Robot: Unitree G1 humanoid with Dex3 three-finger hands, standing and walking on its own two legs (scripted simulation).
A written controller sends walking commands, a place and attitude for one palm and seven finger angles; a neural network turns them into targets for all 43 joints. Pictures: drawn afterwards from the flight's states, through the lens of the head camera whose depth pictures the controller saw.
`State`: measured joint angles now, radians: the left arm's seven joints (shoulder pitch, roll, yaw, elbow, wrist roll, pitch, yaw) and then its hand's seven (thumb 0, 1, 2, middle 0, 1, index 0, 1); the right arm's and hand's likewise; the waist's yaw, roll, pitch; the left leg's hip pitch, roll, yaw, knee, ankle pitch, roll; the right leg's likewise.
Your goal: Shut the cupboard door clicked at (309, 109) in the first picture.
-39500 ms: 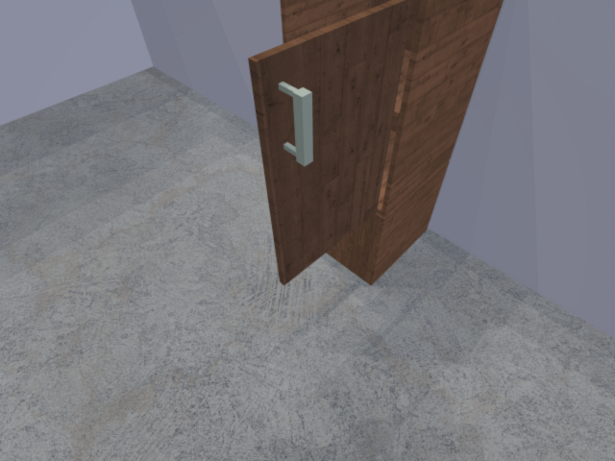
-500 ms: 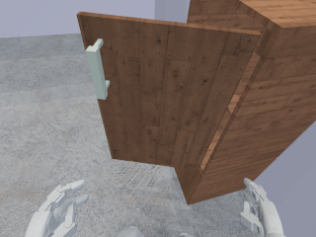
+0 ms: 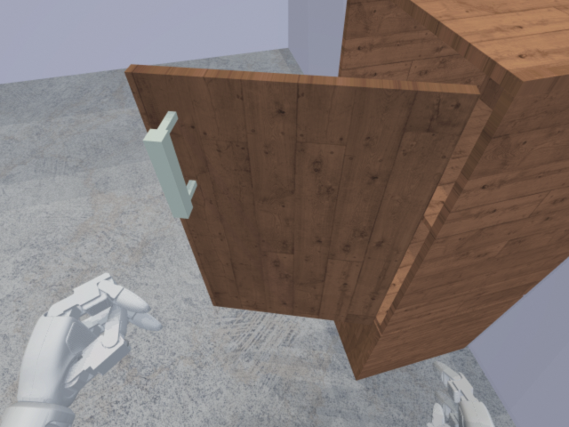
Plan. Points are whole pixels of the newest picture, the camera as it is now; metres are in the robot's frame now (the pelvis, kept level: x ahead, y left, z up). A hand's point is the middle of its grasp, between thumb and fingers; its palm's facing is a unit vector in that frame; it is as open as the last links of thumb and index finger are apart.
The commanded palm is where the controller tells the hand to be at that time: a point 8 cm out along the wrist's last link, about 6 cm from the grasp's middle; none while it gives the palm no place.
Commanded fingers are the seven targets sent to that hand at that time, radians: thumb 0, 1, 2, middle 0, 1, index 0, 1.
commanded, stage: raise the hand and make a fist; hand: left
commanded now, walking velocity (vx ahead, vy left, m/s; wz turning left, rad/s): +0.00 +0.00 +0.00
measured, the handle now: (176, 167) +0.39 +0.18 +0.17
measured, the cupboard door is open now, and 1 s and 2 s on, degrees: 68 68 68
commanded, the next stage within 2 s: bring the fist close to the handle in 0.96 s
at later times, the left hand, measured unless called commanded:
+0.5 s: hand (102, 302) +0.21 +0.21 +0.15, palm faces -0.04 -0.99 -0.10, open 3.1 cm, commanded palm +0.19 +0.26 +0.17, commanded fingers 0.00 0.90 0.90 -1.30 -1.50 -1.30 -1.50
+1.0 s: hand (86, 287) +0.21 +0.21 +0.19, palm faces +0.04 -1.00 -0.08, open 3.1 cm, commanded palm +0.18 +0.24 +0.18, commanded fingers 0.00 0.90 0.90 -1.30 -1.50 -1.30 -1.50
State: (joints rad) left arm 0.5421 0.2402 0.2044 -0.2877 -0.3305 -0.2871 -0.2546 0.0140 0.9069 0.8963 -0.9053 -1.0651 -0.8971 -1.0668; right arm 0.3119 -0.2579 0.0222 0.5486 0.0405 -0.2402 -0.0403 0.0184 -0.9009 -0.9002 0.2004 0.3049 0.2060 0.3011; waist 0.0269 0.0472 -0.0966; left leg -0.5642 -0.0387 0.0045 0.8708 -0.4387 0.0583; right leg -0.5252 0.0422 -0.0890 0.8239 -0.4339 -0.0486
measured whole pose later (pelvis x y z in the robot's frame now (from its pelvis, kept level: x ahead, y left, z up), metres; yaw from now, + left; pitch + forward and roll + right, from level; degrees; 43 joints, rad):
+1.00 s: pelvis -0.02 +0.00 +0.03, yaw +0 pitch -3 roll -1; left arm 0.23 0.30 0.25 -0.29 -0.31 0.07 -0.23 0.01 0.90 0.90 -1.31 -1.50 -1.30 -1.50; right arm 0.24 -0.26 0.07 0.61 0.06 -0.24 -0.07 0.02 -0.90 -0.90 0.20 0.30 0.21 0.30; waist 0.05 0.05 -0.04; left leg -0.24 -0.05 0.00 0.58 -0.29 0.06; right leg -0.20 0.04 -0.08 0.53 -0.28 -0.04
